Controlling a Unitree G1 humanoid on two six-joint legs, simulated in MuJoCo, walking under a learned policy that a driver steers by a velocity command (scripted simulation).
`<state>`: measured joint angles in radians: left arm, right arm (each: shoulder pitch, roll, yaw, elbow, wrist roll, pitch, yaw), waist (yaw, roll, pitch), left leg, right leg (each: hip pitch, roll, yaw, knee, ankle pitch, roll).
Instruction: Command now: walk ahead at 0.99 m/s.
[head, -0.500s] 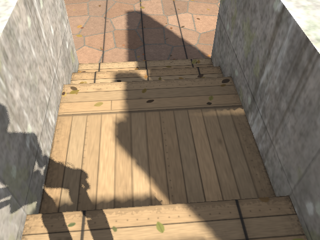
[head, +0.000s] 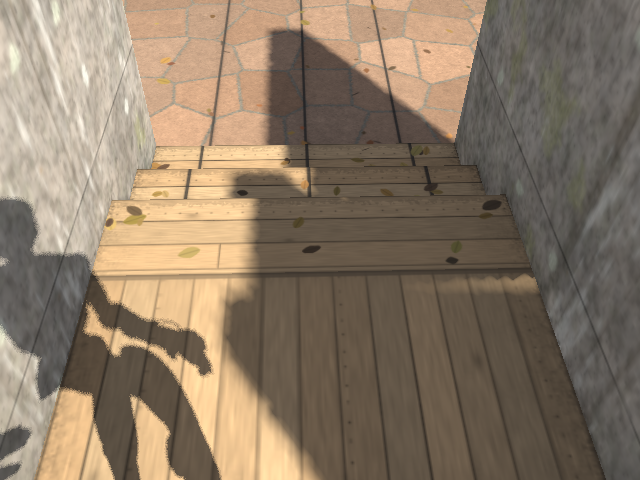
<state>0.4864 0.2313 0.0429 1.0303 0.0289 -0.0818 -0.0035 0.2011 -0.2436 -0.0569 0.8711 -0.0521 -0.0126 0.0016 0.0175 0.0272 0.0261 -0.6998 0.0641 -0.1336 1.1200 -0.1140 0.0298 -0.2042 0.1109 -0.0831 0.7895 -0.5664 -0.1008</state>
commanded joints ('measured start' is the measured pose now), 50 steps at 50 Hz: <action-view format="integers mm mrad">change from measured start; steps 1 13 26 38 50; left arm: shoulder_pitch -116 -14 -505 -296 -42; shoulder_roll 100 102 66 98 18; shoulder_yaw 18 17 6 8 -18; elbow -68 -81 -142 -68 57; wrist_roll -36 -43 -11 -44 -55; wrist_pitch -68 -12 26 -37 21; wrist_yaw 17 61 -56 12 4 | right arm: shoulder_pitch -76 439 266 50 91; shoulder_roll -78 -184 -51 -34 -65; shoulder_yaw -13 -43 -3 -3 9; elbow -53 104 149 24 72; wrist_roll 25 10 24 88 17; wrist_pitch -40 -45 -112 -67 -74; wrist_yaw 38 30 -4 -19 21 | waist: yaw -64 -133 -61 -49 -75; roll -14 108 -4 56 171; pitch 94 -187 136 -56 -423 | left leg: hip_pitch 160 1203 348 -81 952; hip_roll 38 322 34 32 300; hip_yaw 74 -231 59 25 -305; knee -375 -512 -565 192 -582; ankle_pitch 636 393 -119 -285 1155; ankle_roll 20 215 151 -59 353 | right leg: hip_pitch -327 -873 -157 117 -254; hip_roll -209 -74 -184 -476 -40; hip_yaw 290 223 -1 387 223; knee -267 1128 -216 -421 420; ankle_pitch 146 0 1030 1085 -149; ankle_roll -122 -62 16 -219 130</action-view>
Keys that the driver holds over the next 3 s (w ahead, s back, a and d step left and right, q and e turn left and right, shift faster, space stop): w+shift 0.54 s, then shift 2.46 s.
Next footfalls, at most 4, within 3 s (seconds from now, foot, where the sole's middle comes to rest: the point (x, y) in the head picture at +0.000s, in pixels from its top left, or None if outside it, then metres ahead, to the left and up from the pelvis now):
0.20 left None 0.32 0.13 -0.89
0.62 right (349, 434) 0.75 -0.05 -1.05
0.94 left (285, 342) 1.03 0.14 -1.05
1.24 right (370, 371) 0.94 -0.11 -1.05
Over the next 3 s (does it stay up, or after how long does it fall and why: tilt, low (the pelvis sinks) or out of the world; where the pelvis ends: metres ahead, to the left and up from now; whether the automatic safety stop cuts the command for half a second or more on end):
stays up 0.95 0.02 -0.28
